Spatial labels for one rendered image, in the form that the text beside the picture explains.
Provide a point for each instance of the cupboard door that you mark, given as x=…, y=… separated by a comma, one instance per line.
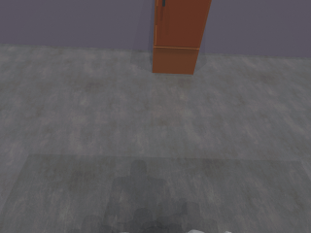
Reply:
x=180, y=22

